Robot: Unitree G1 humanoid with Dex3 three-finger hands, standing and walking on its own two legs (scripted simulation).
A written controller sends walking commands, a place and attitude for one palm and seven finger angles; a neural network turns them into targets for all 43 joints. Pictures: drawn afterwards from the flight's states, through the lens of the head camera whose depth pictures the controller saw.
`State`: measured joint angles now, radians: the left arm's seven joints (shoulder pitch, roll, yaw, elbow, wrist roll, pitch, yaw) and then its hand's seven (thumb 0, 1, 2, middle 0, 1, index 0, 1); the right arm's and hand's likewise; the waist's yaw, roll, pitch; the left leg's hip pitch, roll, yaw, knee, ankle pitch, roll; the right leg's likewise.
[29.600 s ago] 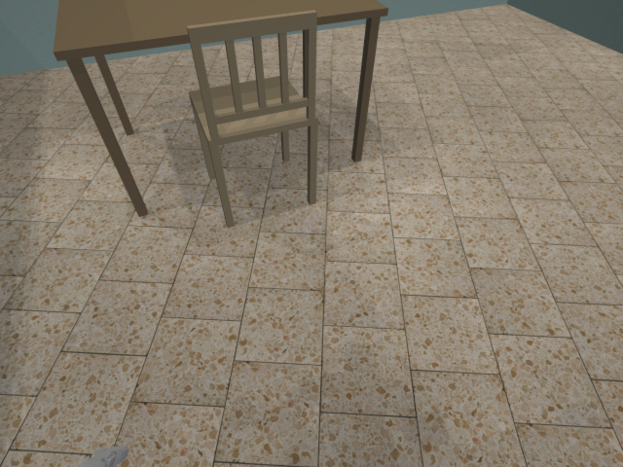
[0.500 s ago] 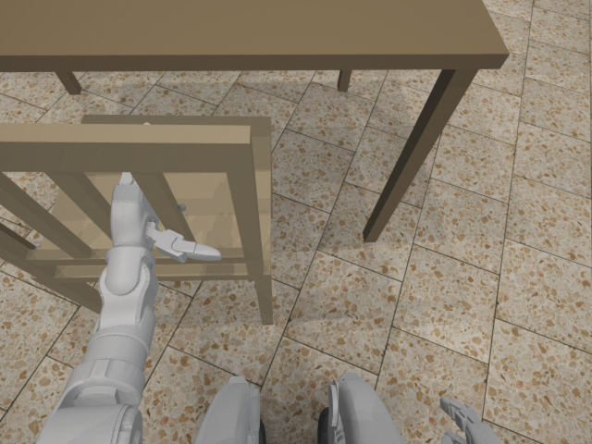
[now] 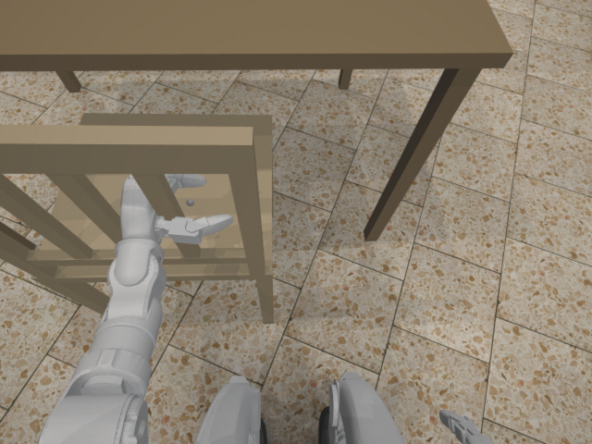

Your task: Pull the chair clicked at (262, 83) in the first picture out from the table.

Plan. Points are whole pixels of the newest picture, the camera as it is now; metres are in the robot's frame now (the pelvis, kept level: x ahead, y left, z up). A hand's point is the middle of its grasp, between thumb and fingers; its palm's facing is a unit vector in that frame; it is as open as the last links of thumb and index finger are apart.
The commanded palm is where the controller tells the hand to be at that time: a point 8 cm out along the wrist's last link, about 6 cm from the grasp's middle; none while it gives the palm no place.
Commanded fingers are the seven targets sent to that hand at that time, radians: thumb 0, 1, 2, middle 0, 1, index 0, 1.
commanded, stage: hook a spindle and tug to test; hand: left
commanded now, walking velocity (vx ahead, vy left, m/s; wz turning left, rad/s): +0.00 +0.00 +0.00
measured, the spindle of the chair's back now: (107, 219) +0.41 +0.25 +0.01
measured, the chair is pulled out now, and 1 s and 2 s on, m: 0.03 0.06 0.06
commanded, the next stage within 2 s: open the thumb and straighten the fingers in 0.86 s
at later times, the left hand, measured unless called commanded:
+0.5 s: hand (193, 210) +0.41 +0.14 +0.02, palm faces +0.03 -1.00 +0.00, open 7.9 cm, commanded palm +0.38 +0.19 +0.02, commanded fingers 0.00 0.90 0.90 -0.50 -1.45 -0.50 -1.45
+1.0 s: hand (194, 231) +0.38 +0.13 +0.02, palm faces +0.02 -1.00 +0.00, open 7.5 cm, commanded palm +0.36 +0.19 +0.02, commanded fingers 0.00 0.54 0.73 -0.50 -1.45 -0.50 -1.45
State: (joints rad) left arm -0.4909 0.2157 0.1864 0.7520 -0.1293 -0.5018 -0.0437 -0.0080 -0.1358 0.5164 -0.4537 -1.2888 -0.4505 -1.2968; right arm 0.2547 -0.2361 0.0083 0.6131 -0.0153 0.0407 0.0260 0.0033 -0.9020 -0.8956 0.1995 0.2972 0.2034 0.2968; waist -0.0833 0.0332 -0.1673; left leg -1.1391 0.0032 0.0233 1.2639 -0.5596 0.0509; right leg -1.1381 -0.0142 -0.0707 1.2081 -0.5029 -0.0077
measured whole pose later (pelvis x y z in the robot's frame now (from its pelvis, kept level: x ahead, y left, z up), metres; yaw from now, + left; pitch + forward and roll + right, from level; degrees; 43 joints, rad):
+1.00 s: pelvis +0.01 +0.00 +0.00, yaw +0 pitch +24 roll -2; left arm -0.24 0.17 0.10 0.50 -0.15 -0.49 -0.03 0.00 0.21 0.90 -0.50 -1.45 -0.50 -1.45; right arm 0.22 -0.23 0.00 0.57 -0.01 0.03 0.03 0.00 -0.90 -0.90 0.20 0.30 0.20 0.30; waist -0.06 0.03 -0.17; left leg -1.09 0.00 0.02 1.25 -0.58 0.04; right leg -1.10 -0.01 -0.07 1.20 -0.52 -0.01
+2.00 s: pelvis +0.00 -0.01 +0.01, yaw +0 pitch +23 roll -2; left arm -0.27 0.20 0.16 0.57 -0.18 -0.48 -0.11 -0.01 -0.55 0.20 -0.01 -0.01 0.00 -0.01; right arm 0.24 -0.24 0.01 0.58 0.00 0.01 0.02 0.01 -0.90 -0.90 0.20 0.30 0.20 0.30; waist -0.06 0.03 -0.17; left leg -1.09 0.01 0.03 1.24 -0.55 0.04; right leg -1.10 -0.01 -0.06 1.19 -0.50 -0.02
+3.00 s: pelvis -0.01 -0.01 -0.02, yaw +2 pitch +23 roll -3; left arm 0.18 0.20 0.02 0.06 -0.17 -0.43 -0.10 -0.01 -0.53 0.24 -0.02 -0.02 -0.02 -0.03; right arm 0.17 -0.22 0.02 0.50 0.00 -0.05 0.00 0.01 -0.90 -0.90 0.20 0.30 0.20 0.30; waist -0.02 0.04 -0.18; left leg -1.16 0.00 -0.03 1.36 -0.60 0.03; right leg -1.14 -0.02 -0.11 1.30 -0.55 -0.03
